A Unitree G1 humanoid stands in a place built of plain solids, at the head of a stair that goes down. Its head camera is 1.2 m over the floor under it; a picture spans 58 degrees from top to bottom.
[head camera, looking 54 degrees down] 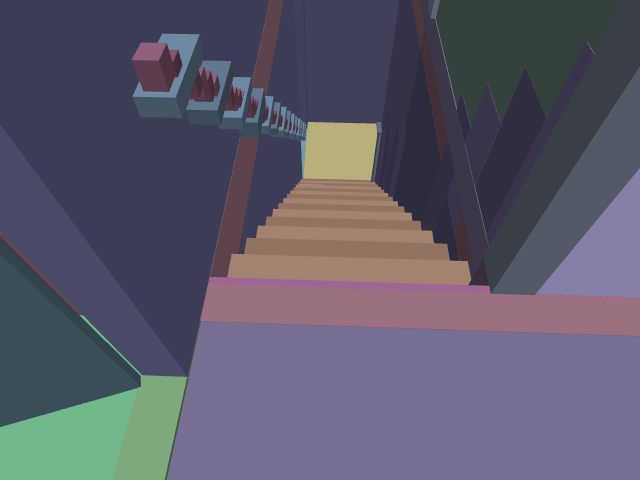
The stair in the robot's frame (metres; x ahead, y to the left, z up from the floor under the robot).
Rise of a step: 0.20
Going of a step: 0.23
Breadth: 0.92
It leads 2 degrees to the right of straight ahead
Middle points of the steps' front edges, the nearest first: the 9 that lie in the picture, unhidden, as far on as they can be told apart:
0.71 -0.10 0.00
0.94 -0.11 -0.20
1.17 -0.12 -0.40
1.39 -0.13 -0.61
1.62 -0.14 -0.81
1.85 -0.15 -1.01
2.08 -0.16 -1.22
2.31 -0.16 -1.42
2.54 -0.17 -1.62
